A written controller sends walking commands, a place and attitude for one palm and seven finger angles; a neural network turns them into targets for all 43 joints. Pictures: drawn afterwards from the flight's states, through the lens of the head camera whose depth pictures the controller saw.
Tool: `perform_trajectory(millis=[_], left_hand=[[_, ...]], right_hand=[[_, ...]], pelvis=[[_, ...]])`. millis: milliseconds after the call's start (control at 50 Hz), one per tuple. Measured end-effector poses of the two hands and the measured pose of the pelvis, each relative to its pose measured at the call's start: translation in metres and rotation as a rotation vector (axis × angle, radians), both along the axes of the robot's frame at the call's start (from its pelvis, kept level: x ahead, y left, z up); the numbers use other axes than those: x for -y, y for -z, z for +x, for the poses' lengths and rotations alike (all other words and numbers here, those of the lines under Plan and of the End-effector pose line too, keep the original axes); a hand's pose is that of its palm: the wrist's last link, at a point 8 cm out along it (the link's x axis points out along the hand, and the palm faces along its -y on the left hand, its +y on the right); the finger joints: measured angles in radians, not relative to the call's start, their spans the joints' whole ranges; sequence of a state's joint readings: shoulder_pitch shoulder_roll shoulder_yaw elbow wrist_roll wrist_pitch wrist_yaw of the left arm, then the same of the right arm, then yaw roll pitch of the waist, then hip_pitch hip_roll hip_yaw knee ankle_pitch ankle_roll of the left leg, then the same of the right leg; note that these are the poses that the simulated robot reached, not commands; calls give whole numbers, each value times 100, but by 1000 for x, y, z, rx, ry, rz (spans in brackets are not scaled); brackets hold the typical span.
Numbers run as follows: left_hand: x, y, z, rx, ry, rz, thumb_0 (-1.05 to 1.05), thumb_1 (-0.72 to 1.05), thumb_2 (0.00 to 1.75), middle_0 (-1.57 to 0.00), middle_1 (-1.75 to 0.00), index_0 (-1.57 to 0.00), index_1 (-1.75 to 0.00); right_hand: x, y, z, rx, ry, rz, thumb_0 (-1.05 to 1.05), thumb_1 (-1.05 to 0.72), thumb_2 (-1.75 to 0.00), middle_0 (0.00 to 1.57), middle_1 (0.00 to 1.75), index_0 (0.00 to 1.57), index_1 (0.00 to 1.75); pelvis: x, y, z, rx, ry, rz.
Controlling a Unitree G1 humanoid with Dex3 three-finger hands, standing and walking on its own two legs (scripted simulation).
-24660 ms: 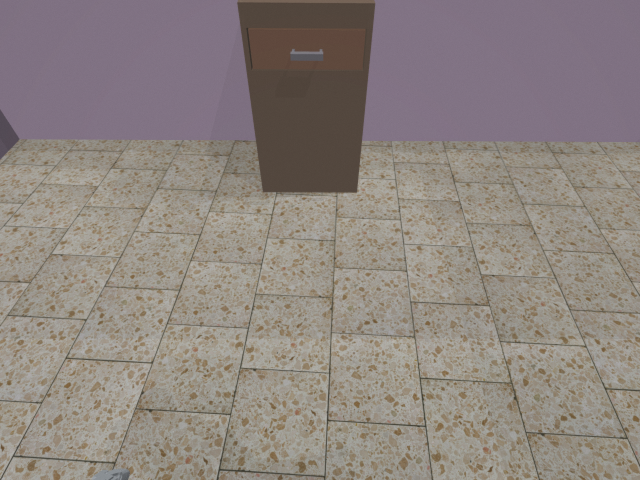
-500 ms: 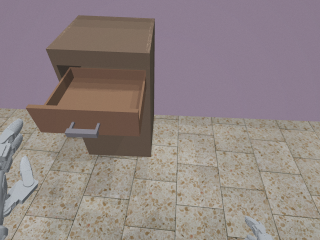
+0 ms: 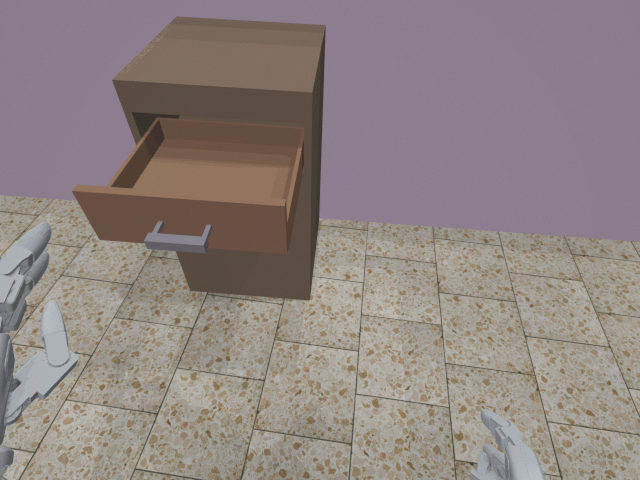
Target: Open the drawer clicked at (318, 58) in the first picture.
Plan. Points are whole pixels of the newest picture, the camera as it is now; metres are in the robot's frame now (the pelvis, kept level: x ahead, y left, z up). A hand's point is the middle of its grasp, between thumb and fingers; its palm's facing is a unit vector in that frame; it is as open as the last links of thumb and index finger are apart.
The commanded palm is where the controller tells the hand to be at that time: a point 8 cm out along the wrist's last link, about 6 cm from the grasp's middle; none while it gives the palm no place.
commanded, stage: let the arm hang, fingers relaxed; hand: left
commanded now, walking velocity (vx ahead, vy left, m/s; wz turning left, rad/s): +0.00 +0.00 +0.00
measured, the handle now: (180, 235) +0.57 +0.31 -0.09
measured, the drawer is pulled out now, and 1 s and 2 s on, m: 0.30 0.30 0.30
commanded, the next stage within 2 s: look to check the result in 1.14 s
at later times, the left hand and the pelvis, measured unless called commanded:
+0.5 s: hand out of the picture -0.04 +0.18 -0.17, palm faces +0.06 -0.98 -0.20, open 7.1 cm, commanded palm none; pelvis +0.01 +0.00 +0.00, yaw +1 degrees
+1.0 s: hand out of the picture +0.00 +0.17 -0.17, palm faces +0.04 -0.98 -0.19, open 7.3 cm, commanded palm none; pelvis +0.01 +0.01 +0.01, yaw +0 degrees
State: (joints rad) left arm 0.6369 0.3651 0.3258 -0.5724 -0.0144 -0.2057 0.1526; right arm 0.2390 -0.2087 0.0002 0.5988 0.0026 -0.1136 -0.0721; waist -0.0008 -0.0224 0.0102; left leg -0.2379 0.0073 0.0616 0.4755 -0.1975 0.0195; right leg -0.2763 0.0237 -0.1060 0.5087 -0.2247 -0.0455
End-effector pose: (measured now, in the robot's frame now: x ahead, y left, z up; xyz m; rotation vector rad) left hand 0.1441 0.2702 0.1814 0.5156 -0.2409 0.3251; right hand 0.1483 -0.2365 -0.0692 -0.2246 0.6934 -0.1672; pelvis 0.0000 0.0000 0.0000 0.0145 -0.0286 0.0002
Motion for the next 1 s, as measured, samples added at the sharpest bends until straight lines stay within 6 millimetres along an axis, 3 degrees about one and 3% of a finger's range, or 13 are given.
perform_trajectory(millis=[40, 80, 140, 180, 220, 260, 320, 460, 580, 680, 820, 920, 1000], left_hand=[[-3, -2, 3, -4, -15, 21, 1, 88, 90, -21, -30, -21, -30], [-10, 21, 14, -85, -18, 35, 1, 88, 90, -21, -30, -21, -30], [-24, 106, 30, -407, -87, -107, 0, 89, 90, -20, -30, -20, -30], [-23, 172, 24, -645, -137, -229, 0, 89, 90, -20, -30, -20, -30], [-11, 233, 4, -876, -163, -333, 0, 90, 90, -19, -30, -20, -30], [10, 280, -27, -1093, -166, -421, 0, 90, 90, -19, -30, -20, -30], [45, 321, -80, -1358, -163, -535, 1, 91, 90, -19, -30, -20, -30], [38, 326, -173, -1601, -318, -591, -1, 98, 90, -20, -30, -21, -30], [35, 315, -212, -1713, -384, -581, 0, 94, 90, -20, -30, -20, -30], [37, 314, -209, -1709, -381, -574, 0, 92, 90, -20, -30, -20, -30], [44, 318, -176, -1619, -324, -575, 0, 91, 90, -20, -30, -20, -30], [51, 320, -151, -1554, -277, -576, 0, 90, 90, -20, -30, -20, -30], [49, 320, -146, -1549, -273, -562, 1, 92, 90, -20, -30, -20, -30]], right_hand=[[-3, -1, 6, 12, -4, 15, 1, -90, -90, 20, 30, 20, 30], [-4, 9, 13, 8, -50, 37, 1, -90, -90, 20, 30, 20, 30], [-5, 34, 11, -104, -81, 61, 0, -90, -90, 20, 30, 20, 30], [-5, 46, 2, -181, -78, 65, 0, -90, -90, 20, 30, 20, 30], [-6, 54, -14, -253, -57, 63, 0, -90, -90, 20, 30, 20, 30], [-7, 58, -35, -327, -25, 62, 0, -91, -90, 20, 30, 20, 30], [-10, 61, -73, -454, 13, 55, 0, -91, -90, 20, 30, 20, 30], [-14, 62, -154, -742, 71, 53, 0, -92, -90, 20, 30, 20, 30], [-27, 66, -187, -831, 109, 92, 0, -91, -90, 19, 30, 20, 30], [-44, 72, -193, -830, 115, 138, 0, -91, -90, 19, 30, 20, 30], [-64, 78, -183, -782, 108, 192, 0, -91, -90, 20, 30, 20, 30], [-68, 80, -174, -744, 111, 207, 0, -91, -90, 20, 30, 20, 30], [-65, 79, -171, -730, 122, 204, 0, -91, -90, 20, 30, 20, 30]], pelvis=[[1, 0, 2, 0, -3, 4], [0, 2, 3, -15, -22, 0], [-1, 7, 3, -22, -42, -5], [-1, 10, 3, -13, -50, -12], [-2, 12, 3, 3, -49, -16], [-2, 12, 3, 14, -39, -10], [-2, 7, 4, 12, -26, -11], [-3, -4, 5, -2, -25, -20], [-8, -6, 7, -1, -16, -20], [-12, -7, 8, 2, -9, -17], [-14, -6, 8, 4, -4, -11], [-13, -6, 9, 8, -2, -10], [-12, -5, 10, 6, 3, -10]])
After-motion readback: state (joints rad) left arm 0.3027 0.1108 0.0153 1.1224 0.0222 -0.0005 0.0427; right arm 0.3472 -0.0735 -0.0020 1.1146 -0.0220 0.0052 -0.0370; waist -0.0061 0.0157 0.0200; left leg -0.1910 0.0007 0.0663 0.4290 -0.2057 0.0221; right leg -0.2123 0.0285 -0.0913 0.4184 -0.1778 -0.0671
